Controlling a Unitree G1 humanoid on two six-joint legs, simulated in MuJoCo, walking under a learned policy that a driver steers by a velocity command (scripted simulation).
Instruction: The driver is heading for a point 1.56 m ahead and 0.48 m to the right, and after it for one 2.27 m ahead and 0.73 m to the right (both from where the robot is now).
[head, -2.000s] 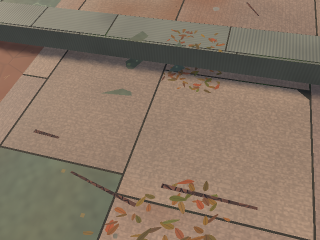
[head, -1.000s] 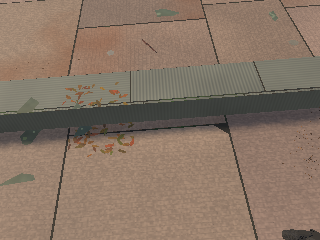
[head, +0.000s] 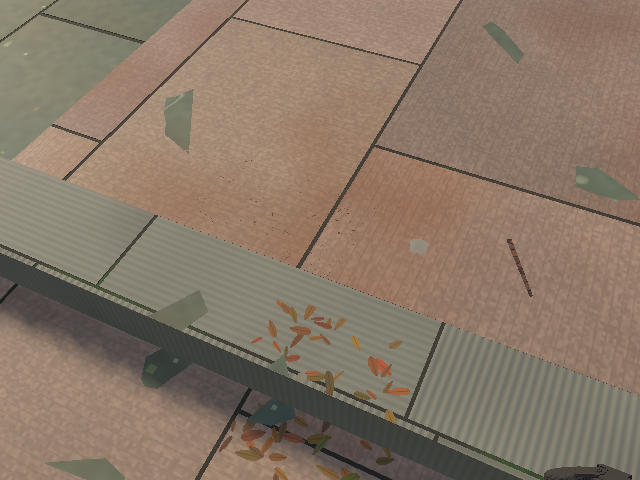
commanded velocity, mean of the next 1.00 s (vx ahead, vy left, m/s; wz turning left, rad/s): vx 0.50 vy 0.00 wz -0.46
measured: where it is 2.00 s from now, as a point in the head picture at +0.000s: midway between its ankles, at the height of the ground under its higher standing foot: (523, 229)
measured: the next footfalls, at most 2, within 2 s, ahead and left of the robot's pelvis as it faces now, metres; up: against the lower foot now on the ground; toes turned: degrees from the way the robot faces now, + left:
left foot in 0.06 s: +0.17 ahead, +0.11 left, +0.00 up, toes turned +0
right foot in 0.56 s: +0.36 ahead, -0.12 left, +0.00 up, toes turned -22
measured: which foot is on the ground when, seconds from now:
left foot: up 0.00-0.04, down 0.06-0.56, up 0.58-1.00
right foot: down 0.00-0.06, up 0.08-0.54, down 0.56-1.00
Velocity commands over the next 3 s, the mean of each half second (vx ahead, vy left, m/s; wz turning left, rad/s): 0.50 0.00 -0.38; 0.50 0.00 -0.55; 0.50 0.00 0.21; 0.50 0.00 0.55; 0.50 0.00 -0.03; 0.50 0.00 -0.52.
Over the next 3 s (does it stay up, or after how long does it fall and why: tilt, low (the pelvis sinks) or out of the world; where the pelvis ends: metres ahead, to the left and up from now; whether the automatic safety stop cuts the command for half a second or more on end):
stays up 1.59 -0.45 0.14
